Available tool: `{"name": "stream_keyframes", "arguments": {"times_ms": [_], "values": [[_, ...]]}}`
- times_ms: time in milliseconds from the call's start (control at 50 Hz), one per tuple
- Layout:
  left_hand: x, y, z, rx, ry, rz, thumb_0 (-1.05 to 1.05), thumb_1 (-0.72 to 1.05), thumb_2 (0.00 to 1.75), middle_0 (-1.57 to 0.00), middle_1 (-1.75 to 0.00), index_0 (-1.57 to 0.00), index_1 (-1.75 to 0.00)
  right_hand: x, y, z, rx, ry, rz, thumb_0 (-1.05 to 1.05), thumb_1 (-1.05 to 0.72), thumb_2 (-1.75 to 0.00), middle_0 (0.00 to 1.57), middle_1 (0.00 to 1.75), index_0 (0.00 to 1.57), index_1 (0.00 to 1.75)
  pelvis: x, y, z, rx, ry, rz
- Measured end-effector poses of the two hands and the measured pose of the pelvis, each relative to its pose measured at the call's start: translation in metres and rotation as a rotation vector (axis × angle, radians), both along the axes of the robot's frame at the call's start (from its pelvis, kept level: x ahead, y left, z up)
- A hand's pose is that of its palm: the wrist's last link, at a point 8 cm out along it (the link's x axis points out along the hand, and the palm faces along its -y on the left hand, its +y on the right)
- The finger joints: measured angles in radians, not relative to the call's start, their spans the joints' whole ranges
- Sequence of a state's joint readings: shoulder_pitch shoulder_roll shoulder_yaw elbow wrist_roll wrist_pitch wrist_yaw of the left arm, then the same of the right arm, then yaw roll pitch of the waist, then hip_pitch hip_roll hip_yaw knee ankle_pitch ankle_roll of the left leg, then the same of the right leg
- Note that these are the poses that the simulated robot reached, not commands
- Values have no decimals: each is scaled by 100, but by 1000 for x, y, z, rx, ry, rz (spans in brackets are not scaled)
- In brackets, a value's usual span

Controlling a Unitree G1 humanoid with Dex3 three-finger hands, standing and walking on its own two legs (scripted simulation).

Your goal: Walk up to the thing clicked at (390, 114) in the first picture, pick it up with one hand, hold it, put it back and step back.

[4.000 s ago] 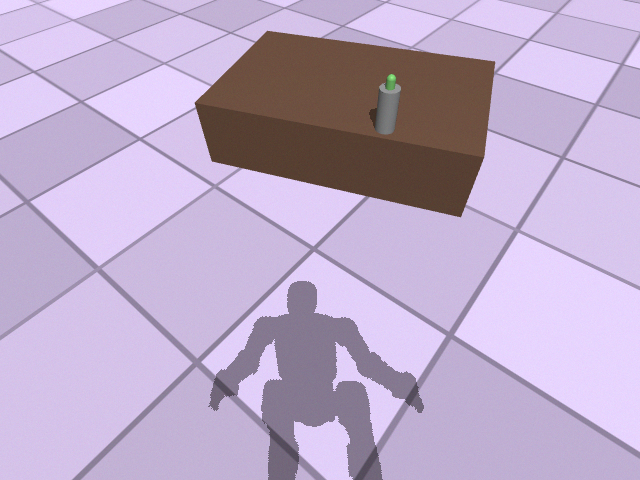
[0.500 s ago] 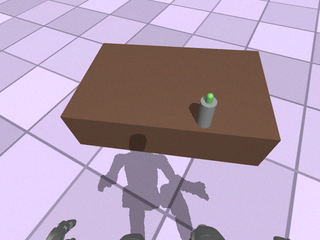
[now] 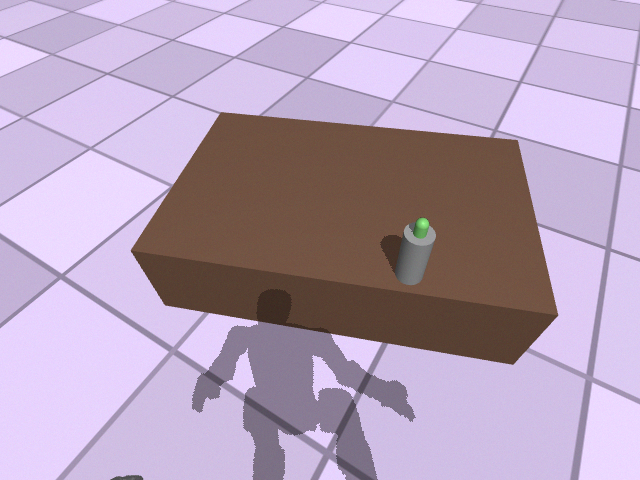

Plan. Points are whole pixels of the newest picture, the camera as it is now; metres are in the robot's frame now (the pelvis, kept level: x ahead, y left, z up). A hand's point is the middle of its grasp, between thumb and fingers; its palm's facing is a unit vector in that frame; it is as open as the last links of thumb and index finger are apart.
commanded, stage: walk up
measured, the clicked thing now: (415, 248) +0.71 -0.20 -0.33
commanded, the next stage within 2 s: stand in 0.46 s
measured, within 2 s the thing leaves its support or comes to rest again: neither
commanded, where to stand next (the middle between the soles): +0.07 +0.01 m, yaw +1 degrees
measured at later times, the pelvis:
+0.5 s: pelvis +0.01 +0.00 +0.00, yaw +1 degrees
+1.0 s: pelvis +0.02 +0.00 +0.00, yaw +1 degrees
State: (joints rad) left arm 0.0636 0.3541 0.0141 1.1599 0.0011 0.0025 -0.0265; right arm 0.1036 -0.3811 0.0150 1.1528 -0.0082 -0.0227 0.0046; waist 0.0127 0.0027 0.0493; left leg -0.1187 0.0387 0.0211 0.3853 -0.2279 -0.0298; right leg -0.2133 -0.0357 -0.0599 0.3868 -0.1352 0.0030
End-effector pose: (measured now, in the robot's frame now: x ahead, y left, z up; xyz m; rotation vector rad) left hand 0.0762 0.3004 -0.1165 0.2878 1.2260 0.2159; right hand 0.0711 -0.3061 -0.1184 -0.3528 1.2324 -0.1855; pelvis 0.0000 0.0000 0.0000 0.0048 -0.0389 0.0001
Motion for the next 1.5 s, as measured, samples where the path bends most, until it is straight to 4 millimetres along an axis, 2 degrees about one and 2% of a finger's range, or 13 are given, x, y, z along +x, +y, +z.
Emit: {"name": "stream_keyframes", "arguments": {"times_ms": [120,220,600,760,1280,1500], "values": [[-10,1,-1,0,30,19,1,91,90,-20,-30,-20,-30,3,4,-2,11,7,1,1,-90,-90,20,30,20,30,2,0,1,-2,2,2],[-11,0,-1,-5,37,27,1,91,90,-20,-30,-20,-30,5,8,-3,18,12,3,1,-90,-90,20,30,20,30,5,1,2,-3,6,6],[16,-2,2,0,-3,-3,1,91,90,-20,-30,-20,-30,22,13,0,22,-7,-7,1,-90,-90,20,30,20,30,16,3,3,-5,10,11],[21,0,5,12,-11,-8,1,91,90,-20,-30,-20,-30,25,13,-1,28,-8,-6,1,-90,-90,20,30,20,30,19,3,4,-4,12,12],[10,-5,5,19,19,6,1,91,90,-20,-30,-20,-30,22,6,-4,32,17,-4,1,-90,-90,20,30,20,30,22,-5,4,-5,10,16],[11,-7,4,19,22,7,1,91,90,-20,-30,-20,-30,21,4,-4,31,22,-3,1,-90,-90,20,30,20,30,24,-7,3,-6,12,16]]}}
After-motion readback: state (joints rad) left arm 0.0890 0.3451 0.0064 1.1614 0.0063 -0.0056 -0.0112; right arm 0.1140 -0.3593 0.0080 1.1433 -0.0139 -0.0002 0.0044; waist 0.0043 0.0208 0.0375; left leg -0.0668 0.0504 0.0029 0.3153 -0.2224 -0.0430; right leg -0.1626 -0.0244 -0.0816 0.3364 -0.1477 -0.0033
